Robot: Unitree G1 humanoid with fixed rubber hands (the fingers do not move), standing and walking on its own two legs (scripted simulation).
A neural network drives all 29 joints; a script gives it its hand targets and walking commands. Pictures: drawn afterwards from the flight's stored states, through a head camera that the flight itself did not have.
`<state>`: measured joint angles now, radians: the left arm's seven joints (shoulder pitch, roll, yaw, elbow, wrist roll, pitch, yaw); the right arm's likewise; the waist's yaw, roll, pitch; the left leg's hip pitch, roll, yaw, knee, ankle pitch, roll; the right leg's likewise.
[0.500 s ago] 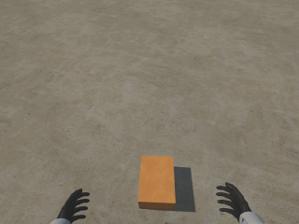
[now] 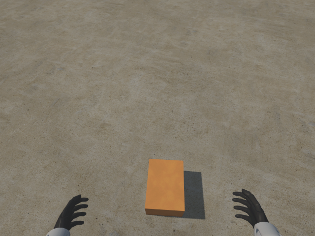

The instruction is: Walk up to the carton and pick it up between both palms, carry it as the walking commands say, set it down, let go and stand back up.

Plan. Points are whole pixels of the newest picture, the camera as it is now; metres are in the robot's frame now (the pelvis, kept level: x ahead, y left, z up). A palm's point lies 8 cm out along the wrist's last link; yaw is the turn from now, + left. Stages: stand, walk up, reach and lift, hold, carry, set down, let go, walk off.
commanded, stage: stand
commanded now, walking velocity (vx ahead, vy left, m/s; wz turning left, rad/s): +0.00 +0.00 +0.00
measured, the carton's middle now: (165, 187) +0.46 -0.04 -0.69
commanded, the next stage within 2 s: none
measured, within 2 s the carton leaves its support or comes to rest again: neither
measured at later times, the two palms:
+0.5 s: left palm (59, 227) +0.15 +0.26 -0.07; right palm (260, 221) +0.16 -0.25 -0.07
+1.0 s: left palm (56, 232) +0.14 +0.26 -0.07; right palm (264, 225) +0.16 -0.25 -0.07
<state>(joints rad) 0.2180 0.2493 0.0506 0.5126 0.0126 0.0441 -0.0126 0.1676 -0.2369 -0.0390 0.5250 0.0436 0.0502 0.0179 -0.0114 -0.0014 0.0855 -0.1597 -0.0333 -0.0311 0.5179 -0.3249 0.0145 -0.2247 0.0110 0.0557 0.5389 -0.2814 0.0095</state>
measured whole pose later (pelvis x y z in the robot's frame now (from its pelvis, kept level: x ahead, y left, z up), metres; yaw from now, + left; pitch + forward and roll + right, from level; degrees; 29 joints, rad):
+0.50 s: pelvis +0.00 +0.00 +0.00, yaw +0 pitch -2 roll +0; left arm 0.22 0.27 0.05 0.56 0.01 0.03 0.00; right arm 0.17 -0.24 -0.04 0.58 0.04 0.02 0.00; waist -0.01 0.00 0.04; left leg -0.16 -0.03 -0.03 0.52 -0.33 0.01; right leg -0.22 0.01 0.06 0.54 -0.28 0.01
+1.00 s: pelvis -0.01 +0.00 +0.00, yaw +0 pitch -3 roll +0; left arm 0.22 0.29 0.05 0.58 0.01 0.01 0.00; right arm 0.17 -0.25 -0.04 0.59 0.04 0.00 0.00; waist -0.01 0.00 0.03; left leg -0.16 -0.03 -0.03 0.52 -0.31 0.01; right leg -0.22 0.01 0.06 0.54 -0.27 0.01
